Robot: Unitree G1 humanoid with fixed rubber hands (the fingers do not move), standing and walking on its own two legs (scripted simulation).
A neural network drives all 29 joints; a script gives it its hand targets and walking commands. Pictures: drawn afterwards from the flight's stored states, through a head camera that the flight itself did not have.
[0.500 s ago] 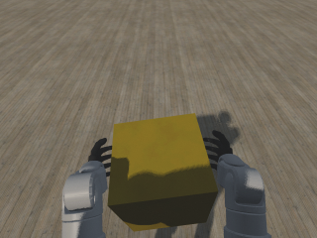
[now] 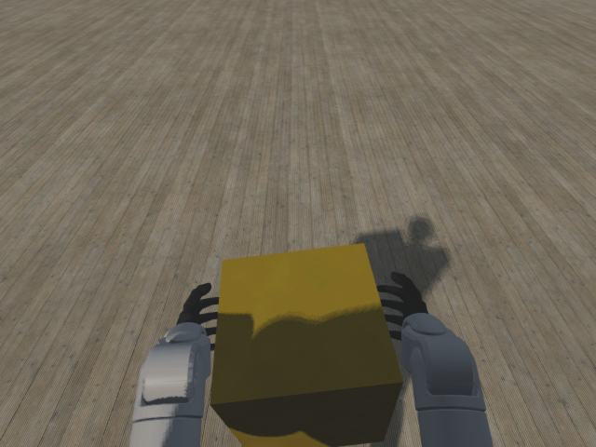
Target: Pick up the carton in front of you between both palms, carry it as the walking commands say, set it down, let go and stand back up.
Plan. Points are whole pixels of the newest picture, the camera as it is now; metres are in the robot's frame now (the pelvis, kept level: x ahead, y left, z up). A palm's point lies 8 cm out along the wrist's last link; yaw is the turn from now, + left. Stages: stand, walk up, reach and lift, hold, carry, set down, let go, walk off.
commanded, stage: carry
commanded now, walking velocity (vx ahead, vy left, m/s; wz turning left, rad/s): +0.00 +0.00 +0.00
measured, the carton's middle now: (305, 353) +0.29 -0.01 -0.03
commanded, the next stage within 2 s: hold in 1.02 s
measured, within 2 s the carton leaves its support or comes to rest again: neither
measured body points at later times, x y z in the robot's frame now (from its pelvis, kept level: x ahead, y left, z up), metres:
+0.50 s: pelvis -0.04 +0.00 +0.00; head -0.06 +0.00 +0.45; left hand +0.27 +0.15 +0.04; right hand +0.27 -0.15 +0.04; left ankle -0.06 +0.10 -0.73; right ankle -0.01 -0.11 -0.73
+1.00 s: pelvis -0.05 +0.00 +0.00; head -0.08 +0.00 +0.45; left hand +0.25 +0.15 +0.04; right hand +0.25 -0.15 +0.04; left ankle -0.06 +0.10 -0.73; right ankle -0.01 -0.11 -0.73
